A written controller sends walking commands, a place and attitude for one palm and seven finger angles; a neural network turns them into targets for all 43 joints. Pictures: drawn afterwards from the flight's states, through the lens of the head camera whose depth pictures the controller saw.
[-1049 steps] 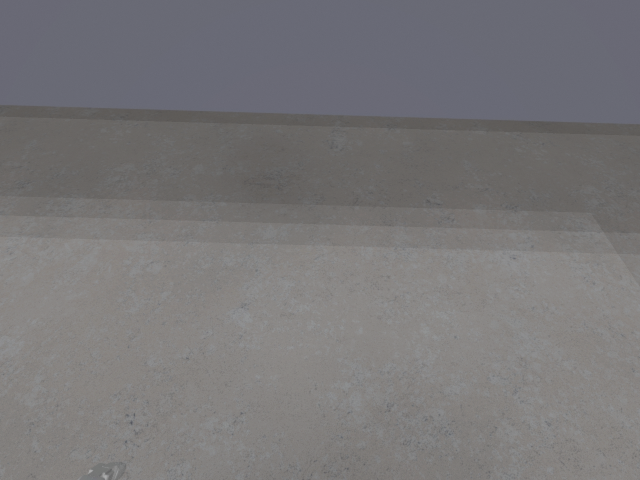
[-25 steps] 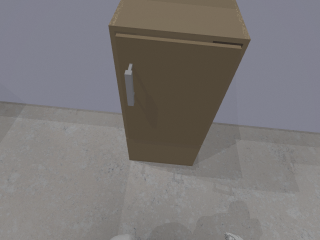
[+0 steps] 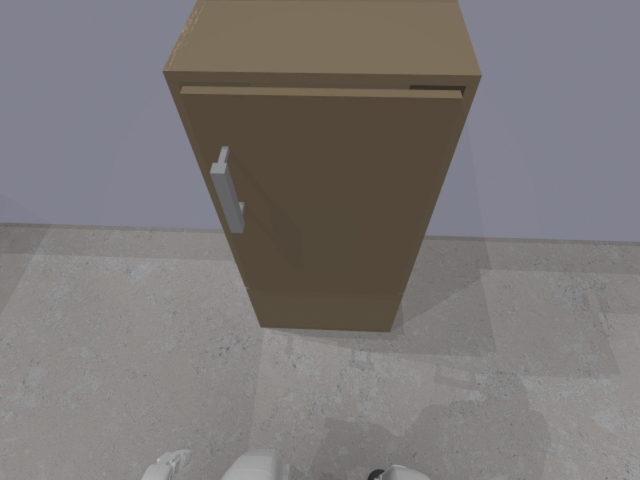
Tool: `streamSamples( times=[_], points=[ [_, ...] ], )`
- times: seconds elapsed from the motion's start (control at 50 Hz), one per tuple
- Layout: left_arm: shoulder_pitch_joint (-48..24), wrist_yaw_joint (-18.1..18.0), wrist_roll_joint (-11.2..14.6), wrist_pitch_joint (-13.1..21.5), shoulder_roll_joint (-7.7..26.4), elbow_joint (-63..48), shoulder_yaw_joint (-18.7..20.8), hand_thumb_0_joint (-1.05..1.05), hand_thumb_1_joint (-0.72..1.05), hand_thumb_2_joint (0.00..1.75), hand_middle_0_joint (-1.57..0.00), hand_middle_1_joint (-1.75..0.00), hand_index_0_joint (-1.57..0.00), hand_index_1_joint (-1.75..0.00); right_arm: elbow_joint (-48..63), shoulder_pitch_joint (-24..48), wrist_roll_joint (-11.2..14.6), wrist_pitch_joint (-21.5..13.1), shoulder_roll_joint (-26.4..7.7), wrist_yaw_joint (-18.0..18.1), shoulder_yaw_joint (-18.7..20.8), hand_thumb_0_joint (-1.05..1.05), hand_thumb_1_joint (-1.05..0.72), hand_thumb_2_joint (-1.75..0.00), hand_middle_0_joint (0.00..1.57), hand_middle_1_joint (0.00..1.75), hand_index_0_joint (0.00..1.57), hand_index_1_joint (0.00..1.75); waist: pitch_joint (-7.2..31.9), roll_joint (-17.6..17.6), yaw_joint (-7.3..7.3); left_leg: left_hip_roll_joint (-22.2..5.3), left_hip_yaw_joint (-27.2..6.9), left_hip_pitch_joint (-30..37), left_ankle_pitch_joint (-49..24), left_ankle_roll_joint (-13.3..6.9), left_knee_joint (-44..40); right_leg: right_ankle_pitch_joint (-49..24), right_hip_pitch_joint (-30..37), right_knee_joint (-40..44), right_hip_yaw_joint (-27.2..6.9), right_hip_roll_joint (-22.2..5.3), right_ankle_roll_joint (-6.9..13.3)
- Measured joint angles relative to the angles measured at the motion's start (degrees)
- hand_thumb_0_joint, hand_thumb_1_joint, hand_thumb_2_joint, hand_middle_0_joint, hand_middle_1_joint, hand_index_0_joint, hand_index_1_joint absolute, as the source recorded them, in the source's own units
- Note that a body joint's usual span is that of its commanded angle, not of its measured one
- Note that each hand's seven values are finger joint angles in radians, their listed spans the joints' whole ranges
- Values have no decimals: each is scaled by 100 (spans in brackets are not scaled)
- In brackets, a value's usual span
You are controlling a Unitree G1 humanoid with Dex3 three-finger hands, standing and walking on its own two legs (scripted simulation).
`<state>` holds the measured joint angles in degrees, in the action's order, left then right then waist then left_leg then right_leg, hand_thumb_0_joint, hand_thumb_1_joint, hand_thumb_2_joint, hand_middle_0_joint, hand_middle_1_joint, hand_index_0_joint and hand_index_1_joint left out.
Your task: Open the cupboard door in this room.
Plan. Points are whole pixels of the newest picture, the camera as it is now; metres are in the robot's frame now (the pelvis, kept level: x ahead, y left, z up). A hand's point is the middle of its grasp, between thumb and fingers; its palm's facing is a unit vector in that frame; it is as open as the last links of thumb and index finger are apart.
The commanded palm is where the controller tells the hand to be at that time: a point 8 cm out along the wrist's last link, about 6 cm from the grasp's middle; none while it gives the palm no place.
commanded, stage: come to a stop and stand still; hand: left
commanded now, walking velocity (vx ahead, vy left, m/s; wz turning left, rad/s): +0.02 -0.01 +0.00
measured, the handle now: (231, 191) +0.54 +0.19 -0.03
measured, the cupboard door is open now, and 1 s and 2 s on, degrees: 0 0 0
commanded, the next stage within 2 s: look again from close up in 0.66 s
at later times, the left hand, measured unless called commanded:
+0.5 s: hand out of the picture -0.02 +0.25 -0.16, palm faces +0.01 -0.96 -0.26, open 7.4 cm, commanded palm none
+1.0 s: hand out of the picture -0.04 +0.22 -0.17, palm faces +0.03 -0.98 -0.20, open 7.4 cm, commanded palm none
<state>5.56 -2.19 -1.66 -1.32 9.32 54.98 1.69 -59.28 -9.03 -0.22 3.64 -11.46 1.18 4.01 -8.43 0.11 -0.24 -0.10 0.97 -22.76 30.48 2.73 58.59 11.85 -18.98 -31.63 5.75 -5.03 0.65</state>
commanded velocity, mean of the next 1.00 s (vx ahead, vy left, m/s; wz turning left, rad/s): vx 0.00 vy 0.00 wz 0.00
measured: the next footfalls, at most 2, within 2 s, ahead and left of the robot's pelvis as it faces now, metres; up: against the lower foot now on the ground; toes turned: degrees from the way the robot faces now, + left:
left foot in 0.12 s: +0.02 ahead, +0.14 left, +0.00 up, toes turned +3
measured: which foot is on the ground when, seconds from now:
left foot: up 0.00-0.10, down 0.12-1.00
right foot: down 0.00-1.00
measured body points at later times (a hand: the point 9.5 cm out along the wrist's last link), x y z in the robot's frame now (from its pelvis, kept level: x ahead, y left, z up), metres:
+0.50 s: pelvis -0.05 +0.06 +0.00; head -0.07 +0.04 +0.45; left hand -0.02 +0.30 -0.14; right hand +0.01 -0.17 -0.15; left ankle -0.02 +0.14 -0.73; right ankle +0.02 -0.07 -0.73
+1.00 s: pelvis -0.04 +0.05 +0.00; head -0.05 +0.04 +0.45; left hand -0.04 +0.27 -0.15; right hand -0.05 -0.17 -0.16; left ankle -0.02 +0.14 -0.73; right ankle +0.02 -0.07 -0.73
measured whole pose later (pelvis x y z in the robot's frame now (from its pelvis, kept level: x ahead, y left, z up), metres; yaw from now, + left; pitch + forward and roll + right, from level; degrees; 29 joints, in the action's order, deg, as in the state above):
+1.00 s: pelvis -0.04 +0.05 +0.00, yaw +0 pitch -1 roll +1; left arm 18.8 -1.6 -1.2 -0.2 7.8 60.7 -0.4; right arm -61.0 -20.1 -0.9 -0.2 -8.8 1.1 0.1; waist 0.2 0.6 -0.6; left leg 1.8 4.0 -13.1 12.1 -2.4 26.4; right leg 9.8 -16.9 -28.0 -2.2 0.2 0.4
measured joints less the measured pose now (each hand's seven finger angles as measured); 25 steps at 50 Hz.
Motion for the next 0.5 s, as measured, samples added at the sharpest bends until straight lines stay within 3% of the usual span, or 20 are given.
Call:
streamSamples(
  times=[0.08,0.12,0.16,0.22,0.32,0.4,0.5],
  points=[
    [157,-24,-13,-27,109,39,27,0,90,90,-21,-30,-20,-30,174,80,25,-103,9,-35,-51,0,-91,-90,20,30,19,30,90,-126,34,-82,56,396,-361,13,-1304,-109,-108,-9,-42,-31,-99],
    [376,-95,48,-70,137,12,-3,0,90,90,-21,-30,-20,-30,431,-93,18,-223,-44,-32,-58,0,-91,-90,20,30,19,30,323,-69,-40,-137,139,760,-1187,-134,-2374,9,-242,-312,-13,-61,-201],
    [542,-93,70,-177,195,19,1,0,90,90,-21,-30,-20,-30,627,-235,-54,-236,-20,-10,-77,0,-91,-90,20,30,19,30,472,-131,25,-53,254,806,-1202,-347,-2214,617,-307,-768,-193,-79,-142],
    [799,-51,56,-299,243,5,18,0,90,90,-21,-30,-20,-30,845,-345,-119,-205,26,10,-158,0,-90,-90,20,30,19,30,690,-68,75,-14,391,910,-1053,-453,-2198,1244,-396,-1557,-488,165,-42],
    [1105,36,37,-90,269,-81,-37,0,90,90,-20,-30,-20,-30,956,-313,-88,-194,93,-46,-284,0,-90,-90,20,30,19,30,792,36,193,133,557,815,-1159,-506,-2202,386,-12,-604,-650,322,32],
    [1314,80,27,-66,150,-11,-142,0,90,90,-20,-30,-20,-30,889,-435,-70,-226,114,-82,-294,0,-91,-90,20,30,20,30,884,239,103,174,529,849,-1401,-546,-2521,249,-17,-420,-653,310,-31],
    [1421,78,27,-62,62,20,-151,0,90,90,-20,-30,-20,-30,695,-772,-94,-309,28,-59,-257,-1,-93,-90,20,30,20,30,944,236,31,195,520,869,-1672,-616,-2902,171,17,-53,-769,392,-26]
  ],
)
